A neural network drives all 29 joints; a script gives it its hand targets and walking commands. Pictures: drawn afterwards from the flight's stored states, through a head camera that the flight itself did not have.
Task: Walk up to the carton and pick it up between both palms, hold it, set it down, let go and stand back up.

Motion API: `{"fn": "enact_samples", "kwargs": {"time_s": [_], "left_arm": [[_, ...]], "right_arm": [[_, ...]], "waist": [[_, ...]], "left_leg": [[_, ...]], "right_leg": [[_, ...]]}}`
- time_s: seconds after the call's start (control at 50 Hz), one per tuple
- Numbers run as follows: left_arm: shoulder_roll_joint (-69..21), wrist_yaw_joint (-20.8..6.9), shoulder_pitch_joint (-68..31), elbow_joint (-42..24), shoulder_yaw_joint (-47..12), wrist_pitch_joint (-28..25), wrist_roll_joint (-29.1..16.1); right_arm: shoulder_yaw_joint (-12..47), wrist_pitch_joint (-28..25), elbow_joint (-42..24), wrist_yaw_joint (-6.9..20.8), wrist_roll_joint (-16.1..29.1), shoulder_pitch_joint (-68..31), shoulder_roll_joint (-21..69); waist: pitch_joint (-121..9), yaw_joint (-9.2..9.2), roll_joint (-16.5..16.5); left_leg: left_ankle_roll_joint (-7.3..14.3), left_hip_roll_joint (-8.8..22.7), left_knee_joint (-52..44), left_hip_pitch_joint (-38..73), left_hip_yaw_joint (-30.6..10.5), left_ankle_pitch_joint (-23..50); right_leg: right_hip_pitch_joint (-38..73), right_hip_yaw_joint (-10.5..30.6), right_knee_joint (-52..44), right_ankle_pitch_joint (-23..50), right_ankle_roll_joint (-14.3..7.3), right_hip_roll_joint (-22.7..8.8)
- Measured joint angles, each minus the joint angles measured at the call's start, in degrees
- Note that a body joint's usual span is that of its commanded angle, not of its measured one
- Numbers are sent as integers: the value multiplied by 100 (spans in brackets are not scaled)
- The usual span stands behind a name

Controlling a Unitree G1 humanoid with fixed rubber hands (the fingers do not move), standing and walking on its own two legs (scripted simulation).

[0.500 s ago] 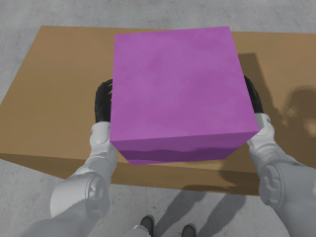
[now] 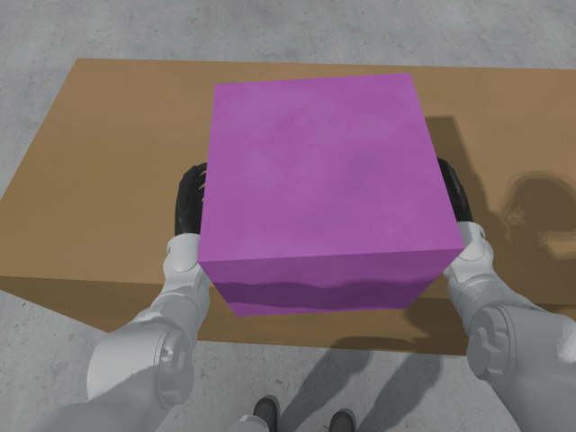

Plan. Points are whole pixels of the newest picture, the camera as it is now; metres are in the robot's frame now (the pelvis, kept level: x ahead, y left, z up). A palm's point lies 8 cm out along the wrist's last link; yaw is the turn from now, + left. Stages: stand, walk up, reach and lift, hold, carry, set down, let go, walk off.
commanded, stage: reach and lift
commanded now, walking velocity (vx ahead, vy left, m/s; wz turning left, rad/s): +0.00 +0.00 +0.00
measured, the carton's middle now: (317, 203) +0.44 +0.03 -0.02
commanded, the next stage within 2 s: none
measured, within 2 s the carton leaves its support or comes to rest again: leaves its support in 0.04 s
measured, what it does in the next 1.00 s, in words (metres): stands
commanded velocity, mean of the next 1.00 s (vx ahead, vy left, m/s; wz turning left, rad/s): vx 0.00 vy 0.00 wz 0.00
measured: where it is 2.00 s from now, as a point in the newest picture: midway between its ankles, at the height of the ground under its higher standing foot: outside the picture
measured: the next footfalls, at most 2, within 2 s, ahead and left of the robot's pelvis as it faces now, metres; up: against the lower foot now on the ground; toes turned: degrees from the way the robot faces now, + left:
none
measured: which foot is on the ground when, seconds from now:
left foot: down 0.00-1.00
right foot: down 0.00-1.00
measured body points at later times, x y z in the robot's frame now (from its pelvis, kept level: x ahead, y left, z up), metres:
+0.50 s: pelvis +0.02 +0.00 +0.01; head +0.06 +0.00 +0.46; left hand +0.41 +0.21 +0.06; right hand +0.45 -0.16 +0.08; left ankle +0.03 +0.11 -0.72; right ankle +0.03 -0.11 -0.72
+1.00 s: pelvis +0.04 +0.00 +0.03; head +0.01 +0.02 +0.48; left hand +0.40 +0.22 +0.15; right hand +0.43 -0.16 +0.15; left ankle +0.03 +0.11 -0.72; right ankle +0.03 -0.11 -0.72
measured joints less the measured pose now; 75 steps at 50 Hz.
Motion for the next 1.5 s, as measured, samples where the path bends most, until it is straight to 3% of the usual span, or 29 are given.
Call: {"fn": "enact_samples", "kwargs": {"time_s": [0.22, 0.42, 0.58, 0.72, 0.88, 1.02, 1.12, 1.3, 1.5], "left_arm": [[187, 3, 101, 220, -690, 153, -738], [333, 17, 318, -265, -1221, 598, -1152], [410, 38, 543, -1150, -1372, 1442, -1238], [351, 59, 918, -2515, -1083, 2736, -875], [121, -44, 1335, -4234, -540, 4365, -145], [-72, -458, 1592, -5311, -46, 5170, 540], [-122, -589, 1818, -5895, -32, 5574, 681], [-97, -595, 1944, -6446, -166, 6009, 636], [-59, -638, 1765, -6509, -70, 6316, 649]], "right_arm": [[872, 473, -223, -61, 752, 148, 132], [1682, 1175, -1257, -170, 1674, 659, 209], [2073, 2119, -2484, -303, 2337, 1152, 143], [2082, 3117, -3554, -400, 2778, 1543, 112], [1856, 3991, -4165, -287, 2669, 1625, 185], [1557, 4410, -4611, -216, 2413, 1740, 460], [1488, 4596, -5024, -216, 2320, 2042, 579], [1554, 4953, -5697, -307, 2408, 2319, 540], [1482, 5274, -5775, -318, 2381, 2145, 573]], "waist": [[-6, -175, 26], [62, -412, 142], [216, -536, 200], [562, -582, 101], [746, -606, -53], [1042, -734, -138], [1153, -806, -147], [1165, -855, -87], [1062, -840, -136]], "left_leg": [[-73, 12, 121, 352, -128, -163], [-87, -61, -59, 1066, -250, -218], [-59, -145, -347, 1944, -287, -231], [-46, -182, -658, 2866, -272, -221], [-56, -173, -857, 3447, -248, -220], [-64, -199, -1003, 3932, -304, -197], [-58, -219, -998, 4057, -346, -204], [-28, -225, -952, 4022, -298, -193], [-7, -233, -999, 3981, -237, -129]], "right_leg": [[389, -120, 132, -215, -54, 15], [1156, -211, -55, -316, -43, -28], [2037, -207, -312, -361, -2, -83], [2944, -147, -615, -346, 21, -96], [3527, -83, -854, -306, 12, -68], [4030, -112, -998, -301, 14, -78], [4177, -142, -1009, -314, 23, -92], [4111, -71, -947, -287, 47, -96], [4012, 12, -921, -235, 61, -101]]}}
